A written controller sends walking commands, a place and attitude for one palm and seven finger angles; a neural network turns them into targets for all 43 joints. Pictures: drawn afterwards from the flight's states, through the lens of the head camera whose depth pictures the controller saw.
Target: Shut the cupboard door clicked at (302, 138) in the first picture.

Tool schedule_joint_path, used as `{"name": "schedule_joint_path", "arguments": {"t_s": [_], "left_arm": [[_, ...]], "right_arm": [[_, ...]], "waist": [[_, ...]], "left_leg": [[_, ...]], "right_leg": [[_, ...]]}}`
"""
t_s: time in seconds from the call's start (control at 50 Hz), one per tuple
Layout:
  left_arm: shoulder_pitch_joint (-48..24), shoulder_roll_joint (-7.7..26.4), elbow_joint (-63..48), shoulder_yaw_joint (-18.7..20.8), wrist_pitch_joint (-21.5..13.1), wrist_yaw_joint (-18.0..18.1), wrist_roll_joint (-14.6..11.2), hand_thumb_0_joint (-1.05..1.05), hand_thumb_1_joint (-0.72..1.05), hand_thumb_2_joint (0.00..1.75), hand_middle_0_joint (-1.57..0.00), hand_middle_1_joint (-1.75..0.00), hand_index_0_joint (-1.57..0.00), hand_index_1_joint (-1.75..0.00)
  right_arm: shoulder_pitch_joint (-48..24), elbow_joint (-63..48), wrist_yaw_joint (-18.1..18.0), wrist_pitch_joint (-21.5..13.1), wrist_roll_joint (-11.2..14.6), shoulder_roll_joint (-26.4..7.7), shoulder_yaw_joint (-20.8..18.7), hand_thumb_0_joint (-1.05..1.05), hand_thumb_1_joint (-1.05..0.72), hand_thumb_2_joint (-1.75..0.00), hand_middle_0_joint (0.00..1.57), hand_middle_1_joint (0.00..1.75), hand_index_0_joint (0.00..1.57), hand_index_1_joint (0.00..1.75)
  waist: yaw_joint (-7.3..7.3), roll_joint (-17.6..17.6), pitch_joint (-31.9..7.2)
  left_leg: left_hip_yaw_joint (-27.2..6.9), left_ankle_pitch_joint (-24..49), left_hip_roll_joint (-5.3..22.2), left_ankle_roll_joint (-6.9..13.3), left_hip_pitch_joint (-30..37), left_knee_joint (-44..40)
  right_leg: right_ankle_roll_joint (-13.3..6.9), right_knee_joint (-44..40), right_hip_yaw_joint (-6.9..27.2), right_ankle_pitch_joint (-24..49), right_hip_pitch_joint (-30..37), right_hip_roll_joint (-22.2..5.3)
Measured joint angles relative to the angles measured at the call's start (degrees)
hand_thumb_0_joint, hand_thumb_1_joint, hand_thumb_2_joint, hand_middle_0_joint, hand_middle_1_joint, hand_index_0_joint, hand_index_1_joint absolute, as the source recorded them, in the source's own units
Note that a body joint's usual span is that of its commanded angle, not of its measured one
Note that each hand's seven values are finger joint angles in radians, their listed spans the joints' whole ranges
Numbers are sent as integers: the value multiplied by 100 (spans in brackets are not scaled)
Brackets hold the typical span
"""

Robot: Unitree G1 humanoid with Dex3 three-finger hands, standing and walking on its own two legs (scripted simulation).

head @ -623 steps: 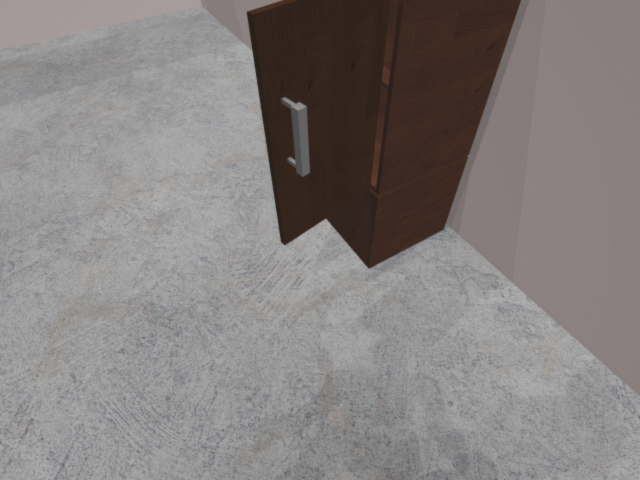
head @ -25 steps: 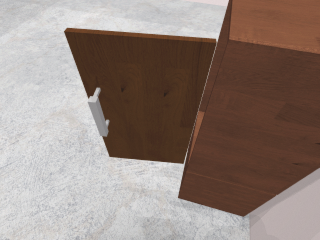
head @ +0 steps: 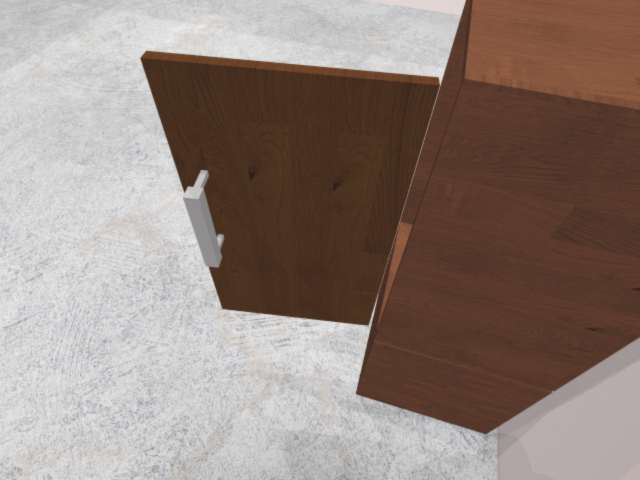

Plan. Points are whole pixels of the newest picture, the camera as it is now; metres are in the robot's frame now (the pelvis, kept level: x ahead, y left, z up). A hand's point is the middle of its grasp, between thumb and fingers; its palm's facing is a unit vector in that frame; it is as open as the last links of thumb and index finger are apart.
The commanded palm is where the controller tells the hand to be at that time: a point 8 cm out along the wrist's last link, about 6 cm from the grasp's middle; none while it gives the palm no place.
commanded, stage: come to a stop and stand still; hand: left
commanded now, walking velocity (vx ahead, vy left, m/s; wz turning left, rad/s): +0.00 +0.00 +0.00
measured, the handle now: (208, 221) +0.47 +0.22 +0.01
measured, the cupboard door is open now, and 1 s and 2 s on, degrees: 100 100 100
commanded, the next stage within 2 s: look again from close up in 0.46 s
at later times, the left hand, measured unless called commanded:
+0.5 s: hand out of the picture +0.01 +0.23 -0.16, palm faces -0.06 -0.96 -0.28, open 7.4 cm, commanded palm none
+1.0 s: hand out of the picture +0.05 +0.18 -0.16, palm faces -0.07 -0.97 -0.24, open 7.4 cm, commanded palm none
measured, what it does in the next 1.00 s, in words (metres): stands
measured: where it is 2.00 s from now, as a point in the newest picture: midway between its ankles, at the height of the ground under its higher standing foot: outside the picture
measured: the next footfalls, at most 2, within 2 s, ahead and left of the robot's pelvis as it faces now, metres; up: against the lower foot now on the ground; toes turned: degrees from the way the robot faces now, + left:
none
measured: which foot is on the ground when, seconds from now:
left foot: down 0.00-1.00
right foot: down 0.00-1.00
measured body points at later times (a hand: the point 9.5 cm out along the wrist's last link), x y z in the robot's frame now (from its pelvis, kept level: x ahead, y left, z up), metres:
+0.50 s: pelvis -0.01 +0.03 +0.00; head +0.02 +0.01 +0.45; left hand +0.01 +0.28 -0.14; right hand +0.01 -0.21 -0.16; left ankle -0.01 +0.10 -0.73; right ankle -0.02 -0.12 -0.73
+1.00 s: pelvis +0.01 -0.01 +0.01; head +0.03 -0.02 +0.46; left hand +0.06 +0.23 -0.14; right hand +0.03 -0.25 -0.15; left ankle -0.01 +0.10 -0.73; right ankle -0.02 -0.12 -0.73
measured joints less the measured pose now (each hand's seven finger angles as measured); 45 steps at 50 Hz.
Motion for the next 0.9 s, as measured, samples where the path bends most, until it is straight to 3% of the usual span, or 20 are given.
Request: {"name": "schedule_joint_path", "arguments": {"t_s": [0.16,0.34,0.52,0.9], "left_arm": [[260,-15,-10,-178,9,49,34,0,91,89,-21,-30,-20,-30],[349,141,74,-172,19,-13,45,0,91,89,-20,-30,-20,-30],[271,193,259,-198,-28,-18,20,0,91,89,-20,-30,-20,-30],[-108,83,330,-224,-98,-29,13,0,90,89,-20,-30,-20,-30]], "right_arm": [[384,-445,-45,-197,-29,149,170,1,-92,-90,20,29,20,30],[484,-241,21,-209,-50,21,244,1,-93,-90,20,29,20,30],[459,137,21,-265,-30,-42,279,1,-91,-90,20,29,20,30],[159,430,-16,-286,-22,-47,276,1,-91,-90,20,29,20,30]], "waist": [[-29,142,-64],[-20,243,-98],[-31,224,-40],[-70,99,-29]], "left_leg": [[231,-242,-146,271,-31,203],[418,56,-321,364,144,-333],[447,149,-312,317,291,-581],[341,148,-100,75,486,-749]], "right_leg": [[37,187,225,-30,-97,-143],[92,24,422,122,-142,-299],[203,-127,457,189,-56,-288],[-4,-288,343,163,144,-76]]}}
